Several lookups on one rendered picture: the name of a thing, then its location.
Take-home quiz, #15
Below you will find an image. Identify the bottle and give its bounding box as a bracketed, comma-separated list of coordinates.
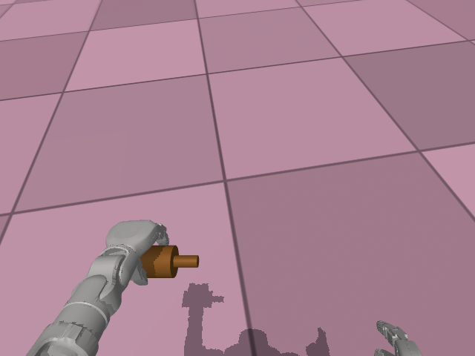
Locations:
[140, 245, 199, 278]

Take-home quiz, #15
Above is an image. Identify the right robot hand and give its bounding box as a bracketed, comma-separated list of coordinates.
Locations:
[374, 320, 422, 356]

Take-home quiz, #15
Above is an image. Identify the left robot hand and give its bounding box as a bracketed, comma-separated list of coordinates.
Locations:
[105, 220, 169, 286]

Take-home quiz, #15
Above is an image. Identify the left robot arm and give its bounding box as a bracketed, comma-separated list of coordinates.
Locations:
[25, 244, 138, 356]

